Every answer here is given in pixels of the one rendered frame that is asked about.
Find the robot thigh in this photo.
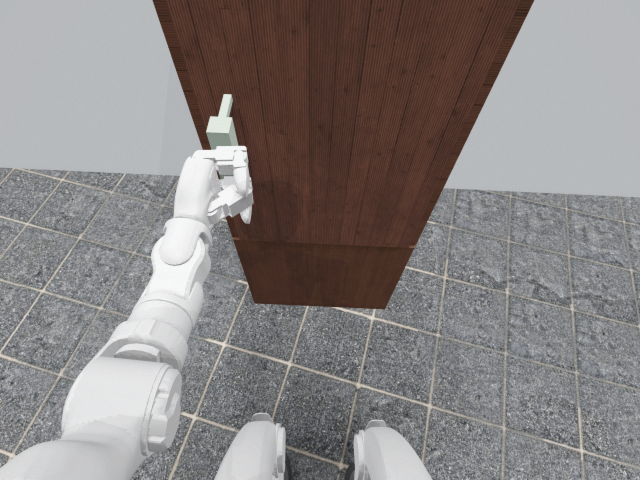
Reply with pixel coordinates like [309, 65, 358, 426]
[214, 421, 286, 480]
[354, 427, 432, 480]

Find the left robot upper arm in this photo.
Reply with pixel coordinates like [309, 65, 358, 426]
[0, 356, 182, 480]

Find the cupboard door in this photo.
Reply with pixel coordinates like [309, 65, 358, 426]
[166, 0, 521, 248]

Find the right robot thigh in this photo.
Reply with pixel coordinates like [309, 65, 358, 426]
[354, 427, 432, 480]

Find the robot left hand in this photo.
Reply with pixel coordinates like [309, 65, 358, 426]
[173, 146, 253, 232]

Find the left robot forearm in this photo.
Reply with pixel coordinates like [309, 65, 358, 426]
[61, 217, 213, 435]

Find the handle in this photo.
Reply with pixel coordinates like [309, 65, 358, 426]
[206, 94, 238, 179]

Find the left robot thigh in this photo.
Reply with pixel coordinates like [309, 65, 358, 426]
[214, 421, 286, 480]

